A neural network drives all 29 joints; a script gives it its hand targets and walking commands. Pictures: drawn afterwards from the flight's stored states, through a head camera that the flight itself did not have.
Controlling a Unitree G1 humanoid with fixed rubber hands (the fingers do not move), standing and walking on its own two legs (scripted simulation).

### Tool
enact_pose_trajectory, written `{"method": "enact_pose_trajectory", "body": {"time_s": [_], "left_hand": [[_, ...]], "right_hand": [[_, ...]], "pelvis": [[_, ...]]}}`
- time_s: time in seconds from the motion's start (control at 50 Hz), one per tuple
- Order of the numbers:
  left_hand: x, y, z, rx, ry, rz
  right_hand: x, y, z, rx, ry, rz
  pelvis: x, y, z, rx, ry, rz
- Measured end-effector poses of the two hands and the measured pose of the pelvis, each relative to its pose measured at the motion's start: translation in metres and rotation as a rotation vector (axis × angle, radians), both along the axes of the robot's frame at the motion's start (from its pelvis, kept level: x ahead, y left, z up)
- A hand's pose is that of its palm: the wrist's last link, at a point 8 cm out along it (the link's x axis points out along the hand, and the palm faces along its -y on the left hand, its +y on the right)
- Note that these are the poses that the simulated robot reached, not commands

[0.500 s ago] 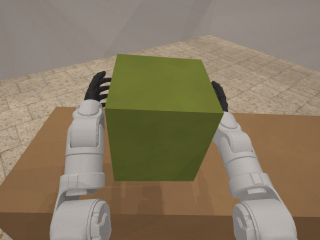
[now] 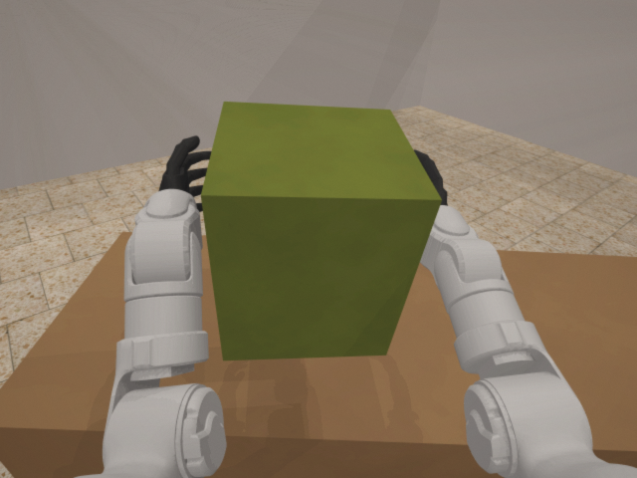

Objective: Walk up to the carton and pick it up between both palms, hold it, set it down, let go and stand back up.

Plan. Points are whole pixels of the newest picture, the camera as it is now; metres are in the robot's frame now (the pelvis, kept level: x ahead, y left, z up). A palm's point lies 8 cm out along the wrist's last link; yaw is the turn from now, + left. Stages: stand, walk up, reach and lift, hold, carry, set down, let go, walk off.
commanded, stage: hold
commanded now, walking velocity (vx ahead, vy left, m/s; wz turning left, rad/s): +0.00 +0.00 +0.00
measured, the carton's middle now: (308, 233) +0.36 +0.01 +0.20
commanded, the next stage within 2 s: none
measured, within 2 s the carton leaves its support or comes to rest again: neither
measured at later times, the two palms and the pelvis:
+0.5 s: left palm (186, 189) +0.38 +0.15 +0.26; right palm (431, 201) +0.38 -0.15 +0.24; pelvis +0.01 +0.00 +0.00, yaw +1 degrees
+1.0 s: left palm (180, 199) +0.37 +0.16 +0.25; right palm (425, 212) +0.37 -0.14 +0.23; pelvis +0.01 +0.02 +0.00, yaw +0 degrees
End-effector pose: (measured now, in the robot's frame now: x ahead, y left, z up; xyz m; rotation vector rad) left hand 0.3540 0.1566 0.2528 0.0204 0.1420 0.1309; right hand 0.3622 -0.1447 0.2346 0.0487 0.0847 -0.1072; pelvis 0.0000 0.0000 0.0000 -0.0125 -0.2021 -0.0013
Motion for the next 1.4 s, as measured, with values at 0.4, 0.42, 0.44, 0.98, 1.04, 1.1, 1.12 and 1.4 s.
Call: {"method": "enact_pose_trajectory", "body": {"time_s": [0.4,0.42,0.44,0.98,1.04,1.1,1.12,1.4], "left_hand": [[0.023,-0.005,-0.004,0.014,0.018,-0.046],[0.024,-0.006,-0.002,0.014,0.007,-0.048],[0.024,-0.006,-0.001,0.013,-0.004,-0.048],[0.015,0.002,-0.007,0.029,-0.007,-0.044],[0.014,0.001,-0.006,0.033,-0.01,-0.04],[0.012,0.0,-0.004,0.037,-0.013,-0.032],[0.012,0.0,-0.003,0.037,-0.013,-0.03],[0.015,0.0,-0.001,0.032,0.006,-0.016]], "right_hand": [[0.012,-0.007,-0.004,0.008,0.024,-0.041],[0.012,-0.007,-0.001,0.009,0.014,-0.041],[0.013,-0.007,0.001,0.008,0.004,-0.041],[0.007,0.001,-0.004,0.016,0.005,-0.03],[0.005,0.0,-0.005,0.013,0.004,-0.03],[0.005,0.0,-0.003,0.01,0.0,-0.027],[0.005,0.0,-0.002,0.009,0.0,-0.026],[0.011,-0.001,0.003,-0.003,0.017,-0.01]], "pelvis": [[-0.001,-0.006,0.001,0.0,0.069,0.021],[0.001,-0.006,0.001,-0.002,0.072,0.019],[0.002,-0.006,0.0,-0.003,0.072,0.018],[0.015,0.015,0.0,-0.017,0.019,-0.004],[0.013,0.016,0.0,-0.017,0.024,-0.012],[0.012,0.016,0.0,-0.017,0.027,-0.018],[0.011,0.016,0.0,-0.016,0.028,-0.019],[0.008,0.006,0.001,-0.011,0.039,-0.004]]}}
